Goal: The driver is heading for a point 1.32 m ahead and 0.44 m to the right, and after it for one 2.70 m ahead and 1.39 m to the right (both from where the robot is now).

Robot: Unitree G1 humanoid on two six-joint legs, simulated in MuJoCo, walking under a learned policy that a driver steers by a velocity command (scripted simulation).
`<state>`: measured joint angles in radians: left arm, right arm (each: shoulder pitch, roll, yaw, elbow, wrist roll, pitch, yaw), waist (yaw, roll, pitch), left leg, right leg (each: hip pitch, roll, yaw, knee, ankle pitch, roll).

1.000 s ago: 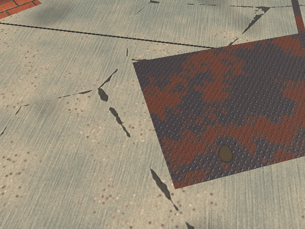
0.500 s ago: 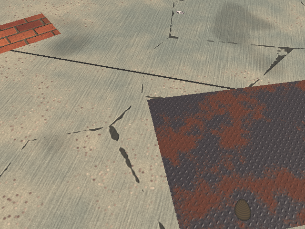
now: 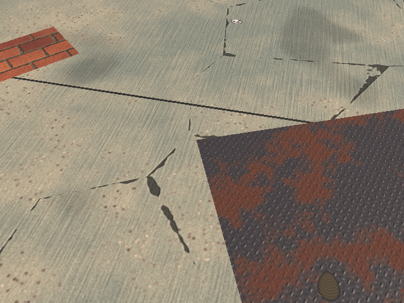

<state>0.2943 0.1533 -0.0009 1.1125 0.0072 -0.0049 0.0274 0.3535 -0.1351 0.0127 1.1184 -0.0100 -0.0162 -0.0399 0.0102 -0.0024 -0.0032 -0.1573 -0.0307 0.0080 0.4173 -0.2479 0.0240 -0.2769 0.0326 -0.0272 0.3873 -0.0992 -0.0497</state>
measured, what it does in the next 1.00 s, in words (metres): shifts its weight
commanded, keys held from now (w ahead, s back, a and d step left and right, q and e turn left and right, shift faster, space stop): shift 0.90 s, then w+shift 0.10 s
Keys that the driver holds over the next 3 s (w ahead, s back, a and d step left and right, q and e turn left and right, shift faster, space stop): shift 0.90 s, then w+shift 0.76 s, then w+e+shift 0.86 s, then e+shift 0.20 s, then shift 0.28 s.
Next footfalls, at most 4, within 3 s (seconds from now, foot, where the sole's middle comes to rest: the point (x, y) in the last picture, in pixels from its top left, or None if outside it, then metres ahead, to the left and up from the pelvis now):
1.24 right None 0.24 -0.15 -0.78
1.72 left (208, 256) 0.71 0.02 -0.78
2.20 right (253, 171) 1.11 -0.17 -0.78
2.62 left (263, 102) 1.58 -0.26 -0.78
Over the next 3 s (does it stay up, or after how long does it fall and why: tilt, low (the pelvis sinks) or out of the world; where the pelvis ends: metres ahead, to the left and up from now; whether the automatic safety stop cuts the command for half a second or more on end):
stays up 1.48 -0.36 -0.01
